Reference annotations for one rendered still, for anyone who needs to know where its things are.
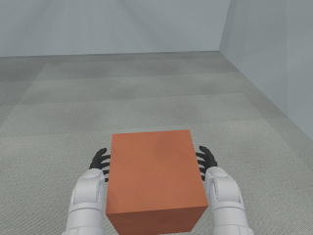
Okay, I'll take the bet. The right robot hand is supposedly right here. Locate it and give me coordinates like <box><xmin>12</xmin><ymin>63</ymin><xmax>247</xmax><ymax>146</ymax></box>
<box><xmin>196</xmin><ymin>146</ymin><xmax>218</xmax><ymax>181</ymax></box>

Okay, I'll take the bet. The right robot forearm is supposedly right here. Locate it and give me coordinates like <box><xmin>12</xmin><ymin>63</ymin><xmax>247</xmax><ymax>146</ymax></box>
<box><xmin>204</xmin><ymin>166</ymin><xmax>254</xmax><ymax>235</ymax></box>

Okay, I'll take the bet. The carton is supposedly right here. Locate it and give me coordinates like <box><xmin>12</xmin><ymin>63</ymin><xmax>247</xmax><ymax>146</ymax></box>
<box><xmin>106</xmin><ymin>129</ymin><xmax>208</xmax><ymax>235</ymax></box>

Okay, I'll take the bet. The left robot forearm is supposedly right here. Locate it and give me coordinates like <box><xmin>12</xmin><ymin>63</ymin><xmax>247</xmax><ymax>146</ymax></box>
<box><xmin>62</xmin><ymin>168</ymin><xmax>106</xmax><ymax>235</ymax></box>

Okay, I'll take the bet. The left robot hand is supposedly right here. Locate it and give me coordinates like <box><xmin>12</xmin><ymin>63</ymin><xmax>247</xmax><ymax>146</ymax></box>
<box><xmin>89</xmin><ymin>148</ymin><xmax>111</xmax><ymax>182</ymax></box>

